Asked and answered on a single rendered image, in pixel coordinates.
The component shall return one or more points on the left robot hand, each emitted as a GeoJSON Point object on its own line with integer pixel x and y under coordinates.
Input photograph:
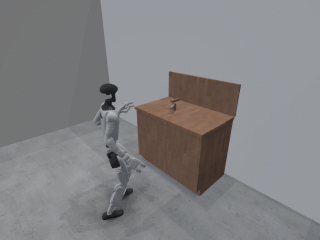
{"type": "Point", "coordinates": [123, 109]}

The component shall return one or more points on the robot right forearm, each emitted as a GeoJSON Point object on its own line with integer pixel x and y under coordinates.
{"type": "Point", "coordinates": [114, 147]}

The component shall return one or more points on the left robot upper arm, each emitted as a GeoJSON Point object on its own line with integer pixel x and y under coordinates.
{"type": "Point", "coordinates": [97, 119]}

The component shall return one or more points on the counter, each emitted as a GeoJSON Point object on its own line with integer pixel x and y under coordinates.
{"type": "Point", "coordinates": [189, 143]}

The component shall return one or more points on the right robot hand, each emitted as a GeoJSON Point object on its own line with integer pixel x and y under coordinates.
{"type": "Point", "coordinates": [134, 162]}

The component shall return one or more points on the left robot foot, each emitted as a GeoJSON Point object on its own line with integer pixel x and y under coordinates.
{"type": "Point", "coordinates": [128, 191]}

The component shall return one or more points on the robot torso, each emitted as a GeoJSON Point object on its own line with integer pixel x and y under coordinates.
{"type": "Point", "coordinates": [115, 135]}

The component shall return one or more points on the right robot upper arm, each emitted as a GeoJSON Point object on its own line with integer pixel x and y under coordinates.
{"type": "Point", "coordinates": [111, 120]}

